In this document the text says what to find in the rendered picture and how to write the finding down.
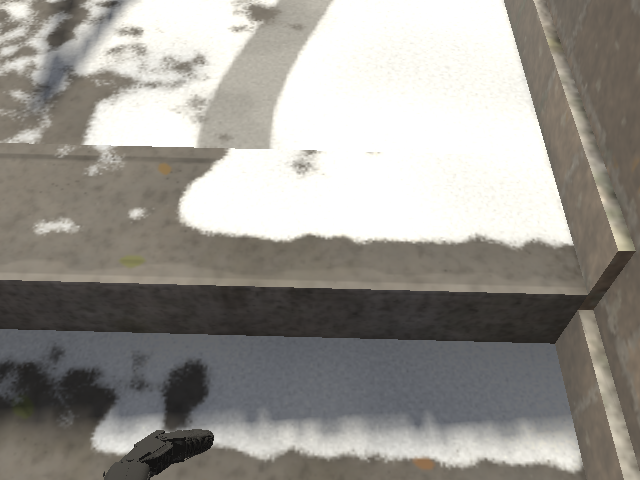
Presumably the left robot hand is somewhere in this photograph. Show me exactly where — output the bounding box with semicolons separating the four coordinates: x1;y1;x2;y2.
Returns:
103;429;214;480

